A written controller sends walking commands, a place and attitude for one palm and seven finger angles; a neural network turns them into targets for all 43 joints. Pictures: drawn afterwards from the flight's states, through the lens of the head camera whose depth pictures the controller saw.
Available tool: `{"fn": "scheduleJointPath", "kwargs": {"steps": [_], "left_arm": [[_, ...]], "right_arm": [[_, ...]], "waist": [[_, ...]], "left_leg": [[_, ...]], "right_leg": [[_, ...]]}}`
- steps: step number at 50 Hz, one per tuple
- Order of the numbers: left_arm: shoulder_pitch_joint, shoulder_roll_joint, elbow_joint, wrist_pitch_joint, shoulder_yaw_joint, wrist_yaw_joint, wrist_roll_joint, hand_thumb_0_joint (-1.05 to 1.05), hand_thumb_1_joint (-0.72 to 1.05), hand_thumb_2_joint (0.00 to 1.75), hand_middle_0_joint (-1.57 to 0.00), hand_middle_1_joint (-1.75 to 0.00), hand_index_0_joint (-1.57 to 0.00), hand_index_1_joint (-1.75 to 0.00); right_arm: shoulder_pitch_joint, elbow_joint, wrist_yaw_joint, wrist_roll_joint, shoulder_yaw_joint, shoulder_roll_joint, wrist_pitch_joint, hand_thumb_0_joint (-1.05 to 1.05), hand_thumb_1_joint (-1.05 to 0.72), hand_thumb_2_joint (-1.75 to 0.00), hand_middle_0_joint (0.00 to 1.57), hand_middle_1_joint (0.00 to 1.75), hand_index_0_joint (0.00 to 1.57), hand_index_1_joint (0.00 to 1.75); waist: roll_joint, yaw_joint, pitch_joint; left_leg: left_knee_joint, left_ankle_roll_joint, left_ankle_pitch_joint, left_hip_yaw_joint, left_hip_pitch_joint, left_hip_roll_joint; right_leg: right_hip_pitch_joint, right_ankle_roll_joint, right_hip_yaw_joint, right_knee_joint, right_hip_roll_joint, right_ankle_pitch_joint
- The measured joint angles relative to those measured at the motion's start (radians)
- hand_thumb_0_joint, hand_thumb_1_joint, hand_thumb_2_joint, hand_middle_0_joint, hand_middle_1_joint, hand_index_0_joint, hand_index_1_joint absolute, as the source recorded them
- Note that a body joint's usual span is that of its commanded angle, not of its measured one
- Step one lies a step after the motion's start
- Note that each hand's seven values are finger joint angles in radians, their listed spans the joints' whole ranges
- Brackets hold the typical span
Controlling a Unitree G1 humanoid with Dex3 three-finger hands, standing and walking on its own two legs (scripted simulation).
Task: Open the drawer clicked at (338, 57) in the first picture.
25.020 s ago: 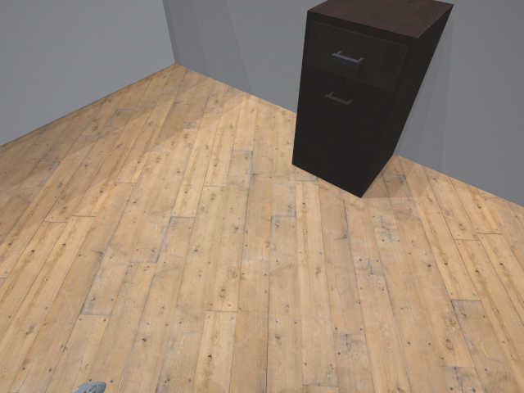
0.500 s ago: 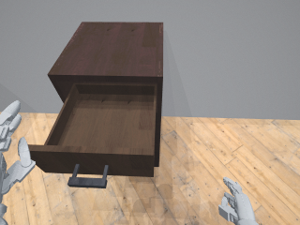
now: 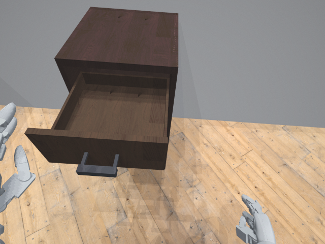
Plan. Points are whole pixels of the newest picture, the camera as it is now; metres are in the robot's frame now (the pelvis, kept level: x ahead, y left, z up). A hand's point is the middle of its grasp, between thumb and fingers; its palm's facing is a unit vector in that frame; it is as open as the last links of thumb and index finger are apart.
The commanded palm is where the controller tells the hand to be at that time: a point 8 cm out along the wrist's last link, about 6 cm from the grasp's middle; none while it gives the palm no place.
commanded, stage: step back with the hand held close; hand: left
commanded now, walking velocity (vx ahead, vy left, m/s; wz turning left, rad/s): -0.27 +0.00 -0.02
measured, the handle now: (99, 163) +0.33 +0.21 -0.06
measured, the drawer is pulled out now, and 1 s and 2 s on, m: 0.30 0.30 0.30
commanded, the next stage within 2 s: stop stepping back and stand still in 0.68 s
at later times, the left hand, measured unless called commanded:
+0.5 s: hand (12, 210) +0.14 +0.23 +0.17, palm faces +0.40 -0.81 -0.44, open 7.5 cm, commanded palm +0.07 +0.27 +0.19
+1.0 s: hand out of the picture +0.03 +0.20 +0.18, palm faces +0.34 -0.81 -0.49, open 7.5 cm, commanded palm -0.03 +0.24 +0.19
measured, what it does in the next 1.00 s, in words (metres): walks backwards: right foot, then left foot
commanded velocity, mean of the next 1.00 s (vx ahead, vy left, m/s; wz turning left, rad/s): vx -0.24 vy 0.00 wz -0.02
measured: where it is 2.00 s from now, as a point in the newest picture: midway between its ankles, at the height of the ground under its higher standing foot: outside the picture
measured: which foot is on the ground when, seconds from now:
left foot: down 0.00-0.56, up 0.58-0.76, down 0.78-1.00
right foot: down 0.00-0.36, up 0.38-0.52, down 0.54-1.00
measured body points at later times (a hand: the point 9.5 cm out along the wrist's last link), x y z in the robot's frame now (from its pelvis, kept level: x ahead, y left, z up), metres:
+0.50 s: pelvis -0.05 -0.01 +0.00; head -0.03 +0.01 +0.45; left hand +0.11 +0.27 +0.20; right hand +0.12 -0.24 -0.08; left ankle +0.02 +0.13 -0.73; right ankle -0.03 -0.13 -0.72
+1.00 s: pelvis -0.15 -0.04 +0.00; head -0.12 -0.01 +0.45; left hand +0.01 +0.24 +0.20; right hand +0.03 -0.25 -0.07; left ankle -0.12 +0.10 -0.73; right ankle -0.12 -0.13 -0.73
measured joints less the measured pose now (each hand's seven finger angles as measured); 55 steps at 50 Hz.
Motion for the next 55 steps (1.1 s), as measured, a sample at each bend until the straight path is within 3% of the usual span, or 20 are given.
{"fn": "scheduleJointPath", "kwargs": {"steps": [7, 11, 15, 17, 19, 23, 26, 29, 32, 34, 37, 39, 40, 42, 45, 48, 50, 52, 55], "left_arm": [[0.001, 0.044, -0.001, 0.007, 0.033, 0.017, 0.003, 0.01, 0.89, 0.89, -0.21, -0.3, -0.21, -0.3], [0.002, 0.04, -0.011, -0.014, 0.038, 0.017, 0.003, 0.02, 0.89, 0.89, -0.21, -0.3, -0.21, -0.3], [-0.02, 0.02, -0.014, -0.027, 0.018, 0.015, -0.001, 0.01, 0.89, 0.89, -0.21, -0.3, -0.21, -0.3], [-0.03, 0.019, -0.011, -0.024, 0.017, 0.012, -0.004, 0.01, 0.88, 0.89, -0.21, -0.3, -0.21, -0.3], [-0.03, 0.02, -0.004, -0.023, 0.021, 0.013, -0.001, 0.01, 0.88, 0.89, -0.21, -0.3, -0.21, -0.3], [-0.02, 0.049, 0.011, -0.02, 0.044, 0.01, -0.009, 0.01, 0.89, 0.89, -0.21, -0.3, -0.21, -0.3], [0.002, 0.059, -0.002, -0.018, 0.054, -0.003, -0.026, 0.01, 0.89, 0.89, -0.21, -0.3, -0.21, -0.3], [-0.032, 0.037, 0.004, -0.024, 0.027, -0.033, -0.03, 0.02, 0.89, 0.89, -0.21, -0.3, -0.21, -0.3], [-0.047, 0.031, 0.011, -0.011, -0.007, -0.046, -0.025, 0.01, 0.89, 0.89, -0.21, -0.3, -0.21, -0.3], [-0.029, 0.023, 0.017, -0.007, -0.009, -0.043, -0.018, 0.01, 0.89, 0.89, -0.21, -0.3, -0.21, -0.3], [-0.002, 0.027, 0.013, 0.0, 0.008, -0.034, -0.007, 0.01, 0.88, 0.89, -0.21, -0.3, -0.21, -0.3], [0.007, 0.034, -0.011, 0.002, 0.008, -0.032, -0.009, 0.01, 0.88, 0.89, -0.21, -0.3, -0.21, -0.3], [-0.001, 0.049, -0.021, -0.001, 0.01, -0.033, -0.008, 0.01, 0.89, 0.89, -0.21, -0.3, -0.21, -0.3], [-0.008, 0.082, -0.028, -0.005, 0.03, -0.039, -0.015, 0.01, 0.89, 0.89, -0.21, -0.3, -0.21, -0.3], [0.037, 0.092, -0.058, 0.013, 0.058, -0.032, -0.024, 0.02, 0.89, 0.89, -0.21, -0.3, -0.21, -0.3], [0.071, 0.093, -0.089, 0.018, 0.069, -0.024, -0.027, 0.02, 0.89, 0.89, -0.21, -0.3, -0.21, -0.3], [0.055, 0.081, -0.077, 0.009, 0.063, -0.025, -0.023, 0.02, 0.89, 0.89, -0.21, -0.3, -0.21, -0.3], [0.024, 0.063, -0.043, 0.011, 0.043, -0.03, -0.022, 0.01, 0.89, 0.89, -0.21, -0.3, -0.21, -0.3], [0.001, 0.031, 0.011, 0.029, 0.018, -0.029, -0.021, 0.01, 0.88, 0.89, -0.21, -0.3, -0.21, -0.3]], "right_arm": [[0.031, 0.0, -0.004, -0.006, -0.002, 0.016, -0.027, 0.02, -0.9, -0.9, 0.2, 0.3, 0.21, 0.3], [0.04, 0.012, 0.006, -0.006, -0.002, 0.016, -0.049, 0.02, -0.9, -0.9, 0.21, 0.3, 0.21, 0.3], [0.028, 0.048, 0.014, -0.003, -0.009, 0.0, -0.039, 0.02, -0.9, -0.9, 0.21, 0.3, 0.21, 0.3], [0.017, 0.06, 0.014, 0.0, -0.008, -0.007, -0.024, 0.02, -0.9, -0.9, 0.21, 0.3, 0.21, 0.3], [0.016, 0.052, 0.009, -0.001, -0.01, -0.012, -0.021, 0.02, -0.9, -0.9, 0.21, 0.3, 0.21, 0.3], [0.025, 0.048, 0.011, -0.004, -0.018, 0.023, -0.052, 0.02, -0.91, -0.9, 0.2, 0.3, 0.2, 0.3], [0.022, 0.058, 0.028, -0.003, -0.003, 0.039, -0.075, 0.02, -0.9, -0.9, 0.2, 0.3, 0.2, 0.3], [-0.016, 0.076, 0.044, 0.009, 0.01, 0.026, -0.08, 0.02, -0.9, -0.9, 0.2, 0.3, 0.21, 0.3], [-0.029, 0.092, 0.053, 0.021, 0.002, 0.023, -0.051, 0.02, -0.9, -0.9, 0.21, 0.3, 0.21, 0.3], [-0.035, 0.088, 0.043, 0.016, 0.006, 0.026, -0.023, 0.02, -0.9, -0.9, 0.21, 0.3, 0.21, 0.3], [-0.043, 0.06, 0.024, 0.01, 0.016, 0.026, -0.002, 0.02, -0.91, -0.9, 0.21, 0.3, 0.21, 0.3], [-0.039, 0.023, 0.019, 0.008, 0.009, 0.002, -0.003, 0.02, -0.9, -0.9, 0.2, 0.3, 0.21, 0.3], [-0.042, 0.015, 0.018, 0.01, -0.006, -0.001, -0.009, 0.02, -0.9, -0.9, 0.2, 0.3, 0.21, 0.3], [-0.057, 0.025, 0.025, 0.015, -0.023, 0.021, -0.01, 0.02, -0.91, -0.9, 0.2, 0.3, 0.2, 0.3], [-0.045, 0.023, 0.034, 0.01, -0.016, 0.043, -0.029, 0.02, -0.91, -0.9, 0.2, 0.3, 0.2, 0.3], [-0.01, 0.011, 0.045, 0.026, 0.005, 0.048, -0.045, 0.02, -0.91, -0.9, 0.2, 0.3, 0.2, 0.3], [-0.004, 0.022, 0.047, 0.031, 0.017, 0.039, -0.042, 0.02, -0.9, -0.9, 0.2, 0.3, 0.2, 0.3], [0.005, 0.047, 0.047, 0.034, 0.019, 0.028, -0.025, 0.02, -0.9, -0.9, 0.2, 0.3, 0.21, 0.3], [0.026, 0.085, 0.04, 0.029, 0.013, 0.018, 0.008, 0.02, -0.9, -0.9, 0.21, 0.3, 0.21, 0.3]], "waist": [[-0.022, -0.029, 0.01], [-0.013, -0.022, 0.007], [-0.017, -0.014, 0.005], [-0.029, -0.016, 0.011], [-0.015, -0.022, 0.01], [0.003, -0.034, -0.002], [-0.006, -0.011, -0.01], [0.032, 0.009, 0.021], [-0.01, 0.011, 0.01], [-0.044, -0.003, -0.003], [-0.077, -0.025, -0.016], [-0.043, -0.044, -0.015], [-0.035, -0.051, -0.006], [-0.076, -0.032, 0.023], [-0.073, -0.026, 0.035], [-0.056, -0.015, 0.031], [-0.029, -0.007, 0.04], [-0.013, -0.008, 0.03], [-0.029, -0.014, -0.006]], "left_leg": [[0.024, -0.005, 0.014, -0.015, -0.025, -0.01], [0.067, -0.009, -0.003, -0.022, -0.053, -0.001], [0.095, 0.007, -0.108, -0.022, -0.07, -0.017], [0.059, 0.008, -0.053, -0.007, -0.055, -0.023], [0.024, 0.008, 0.066, -0.002, -0.053, -0.005], [0.015, -0.011, 0.078, -0.029, -0.074, 0.019], [-0.004, -0.025, 0.094, -0.02, -0.082, 0.034], [0.015, -0.026, 0.066, -0.034, -0.101, 0.066], [0.28, -0.022, -0.106, -0.024, -0.162, -0.008], [0.352, -0.025, -0.155, 0.017, -0.148, -0.033], [0.133, -0.015, -0.144, 0.057, -0.035, -0.033], [-0.09, 0.005, 0.017, 0.052, 0.053, 0.003], [-0.121, 0.004, 0.044, 0.042, 0.054, 0.011], [-0.094, 0.003, 0.043, 0.06, 0.04, -0.006], [-0.084, -0.004, 0.045, 0.06, 0.036, 0.014], [-0.058, -0.016, 0.043, 0.057, 0.03, 0.033], [-0.012, -0.014, 0.012, 0.047, 0.017, 0.05], [0.068, -0.001, -0.085, 0.026, -0.008, 0.033], [0.187, 0.012, -0.123, 0.049, -0.012, -0.011]], "right_leg": [[-0.026, -0.007, 0.024, 0.038, 0.012, 0.005], [-0.05, -0.011, 0.019, 0.073, 0.023, -0.009], [-0.055, -0.014, 0.027, 0.054, 0.016, 0.014], [-0.051, -0.009, 0.036, 0.048, 0.005, 0.024], [-0.067, -0.006, 0.037, 0.086, 0.017, -0.068], [-0.052, -0.01, 0.059, 0.255, 0.079, -0.277], [0.061, -0.011, 0.043, 0.135, 0.081, -0.226], [0.095, -0.041, 0.024, 0.042, 0.113, -0.11], [0.078, -0.053, 0.039, 0.013, 0.074, -0.088], [0.076, -0.049, 0.052, -0.025, 0.044, -0.058], [0.053, -0.038, 0.06, -0.057, 0.023, -0.018], [0.021, -0.031, 0.03, -0.036, 0.04, -0.015], [-0.006, -0.027, 0.014, -0.001, 0.041, -0.025], [-0.051, -0.016, 0.037, 0.118, 0.033, -0.154], [-0.05, -0.007, 0.029, 0.234, 0.057, -0.27], [0.063, 0.001, -0.003, 0.086, 0.052, -0.207], [0.091, -0.031, -0.021, 0.025, 0.066, -0.075], [0.092, -0.061, -0.029, 0.018, 0.07, -0.068], [0.093, -0.069, -0.018, -0.013, 0.051, -0.057]]}}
